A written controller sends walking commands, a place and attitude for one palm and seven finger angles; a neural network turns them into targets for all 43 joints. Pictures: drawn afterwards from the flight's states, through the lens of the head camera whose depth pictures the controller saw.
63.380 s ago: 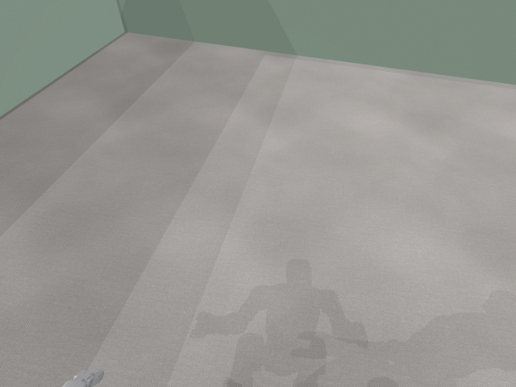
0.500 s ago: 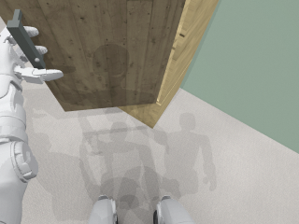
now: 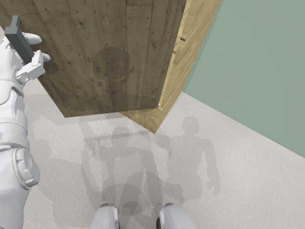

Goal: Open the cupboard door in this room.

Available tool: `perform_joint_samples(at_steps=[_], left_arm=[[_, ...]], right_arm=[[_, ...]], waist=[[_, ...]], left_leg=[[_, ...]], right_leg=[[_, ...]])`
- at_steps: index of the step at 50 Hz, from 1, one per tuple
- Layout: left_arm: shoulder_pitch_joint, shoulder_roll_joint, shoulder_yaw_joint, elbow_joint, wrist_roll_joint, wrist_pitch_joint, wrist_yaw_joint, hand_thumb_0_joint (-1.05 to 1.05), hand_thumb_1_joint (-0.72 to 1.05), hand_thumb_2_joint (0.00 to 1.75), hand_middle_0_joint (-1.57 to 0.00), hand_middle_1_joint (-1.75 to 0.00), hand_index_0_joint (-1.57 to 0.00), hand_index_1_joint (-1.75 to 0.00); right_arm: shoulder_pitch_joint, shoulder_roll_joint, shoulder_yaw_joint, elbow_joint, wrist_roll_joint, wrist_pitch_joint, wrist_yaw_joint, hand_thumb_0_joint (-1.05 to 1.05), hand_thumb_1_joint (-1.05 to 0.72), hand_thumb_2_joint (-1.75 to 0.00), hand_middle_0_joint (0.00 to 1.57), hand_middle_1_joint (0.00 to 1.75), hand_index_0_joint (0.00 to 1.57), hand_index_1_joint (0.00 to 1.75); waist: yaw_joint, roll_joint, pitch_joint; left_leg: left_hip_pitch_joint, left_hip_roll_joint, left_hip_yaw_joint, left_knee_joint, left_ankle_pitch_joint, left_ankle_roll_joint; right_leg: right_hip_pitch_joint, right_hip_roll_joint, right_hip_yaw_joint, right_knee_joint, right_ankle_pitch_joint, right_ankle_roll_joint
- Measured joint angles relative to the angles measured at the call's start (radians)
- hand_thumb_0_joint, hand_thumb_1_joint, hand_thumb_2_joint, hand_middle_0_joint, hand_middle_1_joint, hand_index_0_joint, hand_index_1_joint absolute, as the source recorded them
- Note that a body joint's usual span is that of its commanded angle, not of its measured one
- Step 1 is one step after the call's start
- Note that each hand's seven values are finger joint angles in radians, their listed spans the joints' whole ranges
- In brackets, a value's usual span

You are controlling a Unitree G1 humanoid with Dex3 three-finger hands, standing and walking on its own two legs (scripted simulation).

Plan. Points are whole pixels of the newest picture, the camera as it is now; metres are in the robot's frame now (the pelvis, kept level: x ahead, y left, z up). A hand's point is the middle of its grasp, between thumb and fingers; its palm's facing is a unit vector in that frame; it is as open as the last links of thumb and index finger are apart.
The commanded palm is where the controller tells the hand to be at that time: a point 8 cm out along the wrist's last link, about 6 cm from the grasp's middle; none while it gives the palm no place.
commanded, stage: pull the door open along its arc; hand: left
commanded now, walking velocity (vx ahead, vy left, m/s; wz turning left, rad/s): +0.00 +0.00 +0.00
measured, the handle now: (28, 48) +0.55 +0.26 +0.09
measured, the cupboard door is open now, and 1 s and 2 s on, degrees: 41 77 79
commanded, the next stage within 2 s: open thumb and fingers to let go in 1.02 s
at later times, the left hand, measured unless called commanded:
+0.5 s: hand (41, 86) +0.45 +0.22 +0.08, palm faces +0.07 -1.00 +0.00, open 5.8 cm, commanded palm +0.38 +0.26 +0.08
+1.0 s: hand (87, 144) +0.30 +0.11 +0.09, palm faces +0.45 -0.89 +0.04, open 6.1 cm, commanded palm +0.24 +0.17 +0.08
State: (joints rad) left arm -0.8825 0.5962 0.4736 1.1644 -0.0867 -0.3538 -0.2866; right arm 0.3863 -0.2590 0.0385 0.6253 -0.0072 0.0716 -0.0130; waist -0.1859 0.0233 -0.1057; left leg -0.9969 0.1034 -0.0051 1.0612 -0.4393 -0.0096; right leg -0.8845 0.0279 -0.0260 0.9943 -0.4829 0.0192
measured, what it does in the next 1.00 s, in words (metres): stands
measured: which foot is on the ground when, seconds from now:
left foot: down 0.00-1.00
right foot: down 0.00-1.00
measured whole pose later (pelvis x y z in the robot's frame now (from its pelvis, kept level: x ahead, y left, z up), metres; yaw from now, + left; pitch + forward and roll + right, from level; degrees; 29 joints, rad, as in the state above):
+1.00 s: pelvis +0.02 -0.03 +0.02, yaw +3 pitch +9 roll +0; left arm 0.14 -0.03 -0.04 0.08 -0.02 -0.23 0.43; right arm 0.17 -0.16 0.03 0.50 -0.05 0.07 0.03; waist -0.02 0.01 -0.14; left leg -0.65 0.07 -0.01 0.90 -0.41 -0.05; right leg -0.57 0.00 -0.04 0.92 -0.51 -0.02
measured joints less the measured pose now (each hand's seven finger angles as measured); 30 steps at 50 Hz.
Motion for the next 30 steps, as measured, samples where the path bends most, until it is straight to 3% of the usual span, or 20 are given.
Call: perform_joint_samples(at_steps=[7, 15, 23, 28, 30], left_arm=[[-0.007, 0.004, -0.009, 0.005, -0.012, 0.004, 0.003, 0.0, 0.74, 0.83, -0.37, -1.35, -0.39, -1.35], [0.06, -0.045, -0.02, -0.076, -0.031, 0.007, 0.029, 0.0, 0.75, 0.81, -0.36, -1.35, -0.37, -1.35], [0.285, -0.149, -0.057, -0.279, -0.087, 0.016, 0.04, 0.0, 0.73, 0.76, -0.37, -1.35, -0.37, -1.35], [0.489, -0.235, -0.123, -0.477, -0.133, 0.019, 0.048, 0.0, 0.71, 0.73, -0.36, -1.35, -0.36, -1.35], [0.57, -0.292, -0.159, -0.575, -0.152, 0.029, 0.095, 0.01, 0.7, 0.72, -0.36, -1.35, -0.36, -1.35]], right_arm=[[0.001, -0.003, -0.003, -0.008, 0.001, -0.004, -0.002, 0.0, -0.9, -0.9, 0.2, 0.3, 0.2, 0.3], [0.01, -0.002, -0.016, -0.003, -0.002, 0.001, 0.009, 0.0, -0.9, -0.9, 0.2, 0.3, 0.2, 0.3], [0.014, 0.007, -0.025, -0.031, 0.016, 0.017, 0.022, 0.0, -0.9, -0.9, 0.2, 0.3, 0.2, 0.3], [-0.006, 0.013, -0.032, -0.062, 0.029, 0.007, 0.032, 0.0, -0.91, -0.9, 0.2, 0.3, 0.2, 0.3], [-0.019, 0.017, -0.038, -0.073, 0.029, -0.006, 0.035, 0.0, -0.91, -0.9, 0.2, 0.3, 0.2, 0.3]], waist=[[-0.001, 0.001, 0.003], [0.018, 0.003, -0.011], [0.047, 0.006, -0.033], [0.073, 0.005, -0.045], [0.092, 0.005, -0.049]], left_leg=[[-0.003, -0.001, 0.0, 0.001, 0.002, 0.001], [0.009, -0.002, 0.01, -0.008, 0.002, 0.002], [0.103, -0.004, 0.031, -0.057, 0.001, 0.005], [0.176, -0.008, 0.041, -0.093, 0.003, 0.005], [0.201, -0.011, 0.044, -0.104, 0.003, 0.004]], right_leg=[[-0.003, -0.001, 0.001, 0.002, 0.002, 0.001], [0.004, -0.002, 0.01, -0.004, 0.003, 0.003], [0.087, -0.006, 0.028, -0.048, 0.006, 0.005], [0.156, -0.01, 0.035, -0.08, 0.008, 0.006], [0.179, -0.013, 0.037, -0.089, 0.008, 0.006]])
